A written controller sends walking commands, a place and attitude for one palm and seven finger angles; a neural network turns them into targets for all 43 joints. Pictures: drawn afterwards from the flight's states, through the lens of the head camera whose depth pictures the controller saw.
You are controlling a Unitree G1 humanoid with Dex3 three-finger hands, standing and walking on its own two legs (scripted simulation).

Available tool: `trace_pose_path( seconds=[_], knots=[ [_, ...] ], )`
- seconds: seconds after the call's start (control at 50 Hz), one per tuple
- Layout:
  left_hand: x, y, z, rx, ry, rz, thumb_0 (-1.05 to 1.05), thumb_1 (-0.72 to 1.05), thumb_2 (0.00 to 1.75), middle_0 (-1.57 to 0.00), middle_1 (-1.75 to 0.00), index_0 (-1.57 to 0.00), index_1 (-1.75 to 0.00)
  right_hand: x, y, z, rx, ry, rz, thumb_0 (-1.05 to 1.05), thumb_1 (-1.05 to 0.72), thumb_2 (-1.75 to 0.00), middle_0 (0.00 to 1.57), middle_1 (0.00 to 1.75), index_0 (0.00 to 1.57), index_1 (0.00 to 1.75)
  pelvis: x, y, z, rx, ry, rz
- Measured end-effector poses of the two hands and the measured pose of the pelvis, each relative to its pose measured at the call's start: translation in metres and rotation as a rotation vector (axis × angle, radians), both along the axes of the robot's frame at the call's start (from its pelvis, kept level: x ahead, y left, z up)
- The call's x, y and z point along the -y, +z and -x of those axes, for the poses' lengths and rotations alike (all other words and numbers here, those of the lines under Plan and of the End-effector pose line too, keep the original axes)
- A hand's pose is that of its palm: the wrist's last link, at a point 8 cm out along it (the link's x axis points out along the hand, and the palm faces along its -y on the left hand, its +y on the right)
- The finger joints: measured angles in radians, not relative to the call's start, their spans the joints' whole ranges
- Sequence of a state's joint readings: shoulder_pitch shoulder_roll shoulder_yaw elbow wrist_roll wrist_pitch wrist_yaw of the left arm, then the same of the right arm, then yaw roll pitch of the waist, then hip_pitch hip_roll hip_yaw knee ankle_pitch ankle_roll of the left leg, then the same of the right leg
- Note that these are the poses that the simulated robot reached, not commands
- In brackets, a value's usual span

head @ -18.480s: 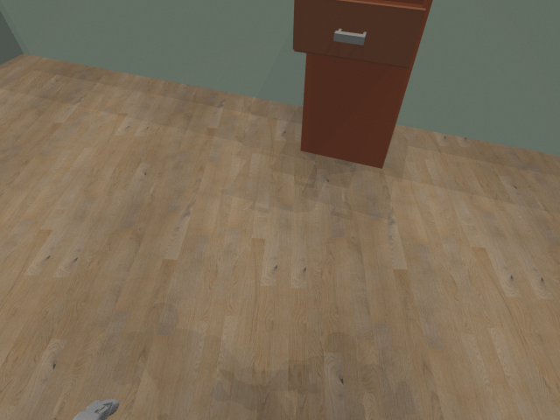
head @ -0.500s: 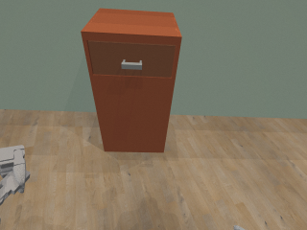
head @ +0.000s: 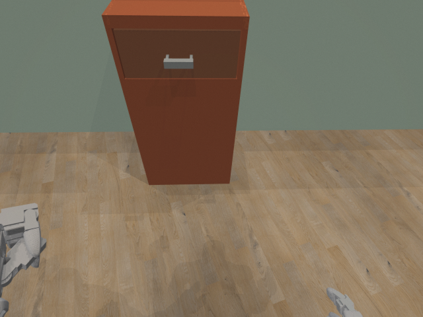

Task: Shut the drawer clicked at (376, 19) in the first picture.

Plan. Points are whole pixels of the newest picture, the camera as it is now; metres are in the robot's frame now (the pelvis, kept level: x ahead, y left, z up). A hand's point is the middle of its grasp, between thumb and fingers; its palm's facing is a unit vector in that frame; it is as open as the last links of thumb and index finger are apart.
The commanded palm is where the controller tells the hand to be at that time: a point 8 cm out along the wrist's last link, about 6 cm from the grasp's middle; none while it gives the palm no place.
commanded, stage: let the arm hang, fingers relaxed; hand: left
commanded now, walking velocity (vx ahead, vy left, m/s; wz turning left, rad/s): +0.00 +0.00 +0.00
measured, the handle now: (179, 60) +0.91 +0.18 +0.03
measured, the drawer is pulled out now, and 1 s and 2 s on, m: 0.00 0.00 0.00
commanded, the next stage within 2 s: look to check the result in 1.12 s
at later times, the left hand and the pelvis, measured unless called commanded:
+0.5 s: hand out of the picture -0.04 +0.20 -0.17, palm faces +0.05 -0.97 -0.23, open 4.3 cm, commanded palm none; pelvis -0.03 +0.00 +0.00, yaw +3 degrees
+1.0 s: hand out of the picture +0.03 +0.22 -0.16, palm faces +0.03 -0.97 -0.26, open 7.3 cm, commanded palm none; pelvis -0.02 +0.01 +0.01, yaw +2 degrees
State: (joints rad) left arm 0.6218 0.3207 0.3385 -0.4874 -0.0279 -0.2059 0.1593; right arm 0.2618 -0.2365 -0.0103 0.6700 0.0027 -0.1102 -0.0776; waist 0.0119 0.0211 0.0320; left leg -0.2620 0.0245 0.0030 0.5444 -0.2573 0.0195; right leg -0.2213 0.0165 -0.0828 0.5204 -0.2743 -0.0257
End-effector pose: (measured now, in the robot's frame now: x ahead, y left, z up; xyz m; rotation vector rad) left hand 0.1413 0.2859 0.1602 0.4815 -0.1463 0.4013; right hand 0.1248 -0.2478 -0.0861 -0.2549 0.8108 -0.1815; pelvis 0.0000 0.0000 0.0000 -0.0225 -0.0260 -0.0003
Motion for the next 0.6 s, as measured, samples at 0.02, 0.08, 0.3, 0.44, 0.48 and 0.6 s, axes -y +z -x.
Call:
trace_pose_path(
  seconds=[0.02, 0.08, 0.3, 0.44, 0.48, 0.6],
  knots=[
    [0.001, -0.001, -0.002, 0.009, -0.005, 0.016, 0.01, 0.88, 0.9, -1.4, -1.6, -1.41, -1.6, -0.001, 0.002, -0.003, 0.001, 0.005, 0.009, 0.02, -0.91, -0.89, 0.2, 0.3, 0.2, 0.3, -0.001, 0.0, 0.001, 0.009, -0.001, -0.006],
    [-0.001, -0.051, -0.022, -0.163, -0.064, 0.069, 0.01, 0.89, 0.9, -1.4, -1.6, -1.41, -1.59, -0.002, -0.003, -0.013, -0.012, 0.074, -0.014, 0.02, -0.91, -0.89, 0.2, 0.3, 0.2, 0.3, -0.006, -0.001, 0.005, -0.007, 0.02, -0.016],
    [0.049, -0.282, 0.082, -1.196, 0.004, 0.447, 0.01, 0.9, 0.9, -1.13, -1.33, -1.14, -1.33, 0.003, -0.022, 0.02, -0.19, 0.051, -0.032, 0.01, -0.91, -0.89, 0.2, 0.3, 0.2, 0.3, 0.001, -0.004, 0.027, 0.002, 0.041, -0.025],
    [0.041, -0.3, 0.165, -1.392, 0.161, 0.538, 0.01, 0.9, 0.9, -0.87, -1.08, -0.88, -1.05, 0.002, -0.034, 0.087, -0.433, 0.018, -0.021, 0.01, -0.91, -0.89, 0.2, 0.3, 0.2, 0.3, 0.002, 0.003, 0.032, 0.01, 0.053, -0.002],
    [0.036, -0.298, 0.182, -1.431, 0.195, 0.543, 0.01, 0.9, 0.9, -0.79, -0.99, -0.8, -0.97, -0.001, -0.038, 0.102, -0.479, 0.006, -0.03, 0.01, -0.91, -0.89, 0.2, 0.3, 0.2, 0.3, 0.0, 0.004, 0.033, 0.01, 0.053, 0.0],
    [0.022, -0.29, 0.207, -1.502, 0.265, 0.529, 0.01, 0.9, 0.9, -0.56, -0.72, -0.57, -0.71, -0.009, -0.047, 0.136, -0.562, -0.034, -0.064, 0.01, -0.91, -0.89, 0.2, 0.3, 0.2, 0.3, -0.005, 0.006, 0.033, 0.009, 0.046, -0.003]
  ],
)
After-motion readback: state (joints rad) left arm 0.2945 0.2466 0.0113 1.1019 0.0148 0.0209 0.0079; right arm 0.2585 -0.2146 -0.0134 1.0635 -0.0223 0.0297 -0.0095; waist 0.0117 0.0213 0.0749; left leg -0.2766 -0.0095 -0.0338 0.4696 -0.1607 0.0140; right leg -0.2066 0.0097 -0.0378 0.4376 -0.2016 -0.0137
